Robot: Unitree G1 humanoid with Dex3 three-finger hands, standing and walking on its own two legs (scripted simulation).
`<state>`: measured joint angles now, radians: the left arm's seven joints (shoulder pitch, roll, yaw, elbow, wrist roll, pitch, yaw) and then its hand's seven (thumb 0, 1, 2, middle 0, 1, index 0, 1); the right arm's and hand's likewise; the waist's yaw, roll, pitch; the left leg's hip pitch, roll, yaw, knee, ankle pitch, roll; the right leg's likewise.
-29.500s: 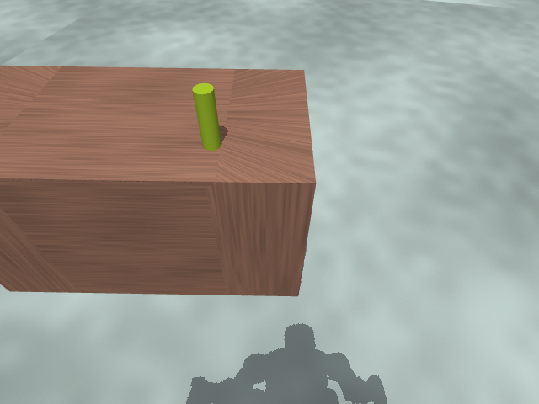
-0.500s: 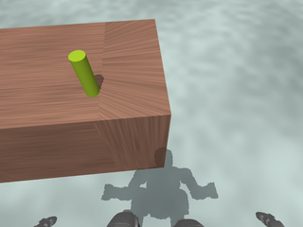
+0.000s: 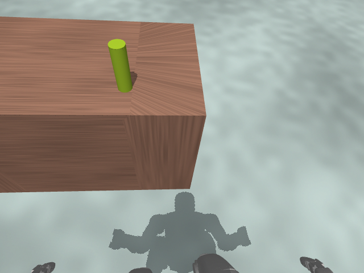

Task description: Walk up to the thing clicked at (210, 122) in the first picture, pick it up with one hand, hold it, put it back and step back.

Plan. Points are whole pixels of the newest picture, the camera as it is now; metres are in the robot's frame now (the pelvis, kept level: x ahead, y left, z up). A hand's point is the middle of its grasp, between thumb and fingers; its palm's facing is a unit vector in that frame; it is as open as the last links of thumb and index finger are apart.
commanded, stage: step back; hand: left
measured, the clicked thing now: (121, 67) +0.72 +0.22 -0.03
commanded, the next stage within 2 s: none
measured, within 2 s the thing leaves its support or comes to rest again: neither
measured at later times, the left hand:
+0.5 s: hand out of the picture -0.05 +0.24 -0.14, palm faces +0.04 -0.91 -0.42, open 7.4 cm
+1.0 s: hand out of the picture -0.28 +0.21 -0.14, palm faces +0.00 -0.90 -0.43, open 7.4 cm
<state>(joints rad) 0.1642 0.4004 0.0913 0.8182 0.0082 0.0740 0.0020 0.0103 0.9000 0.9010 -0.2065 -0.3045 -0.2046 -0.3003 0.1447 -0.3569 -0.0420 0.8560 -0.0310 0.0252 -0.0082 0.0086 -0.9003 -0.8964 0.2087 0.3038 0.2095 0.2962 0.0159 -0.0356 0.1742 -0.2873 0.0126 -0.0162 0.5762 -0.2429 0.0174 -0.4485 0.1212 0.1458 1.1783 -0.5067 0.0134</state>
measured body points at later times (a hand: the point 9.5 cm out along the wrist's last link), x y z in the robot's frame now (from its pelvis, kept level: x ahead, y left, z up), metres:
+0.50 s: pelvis -0.16 -0.03 -0.01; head -0.10 -0.04 +0.43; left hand -0.05 +0.29 -0.11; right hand -0.07 -0.35 -0.14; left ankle -0.19 +0.08 -0.73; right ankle -0.09 -0.15 -0.73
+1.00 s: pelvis -0.34 -0.07 +0.00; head -0.29 -0.09 +0.44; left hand -0.28 +0.25 -0.11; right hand -0.21 -0.38 -0.13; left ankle -0.32 +0.08 -0.65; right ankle -0.32 -0.18 -0.73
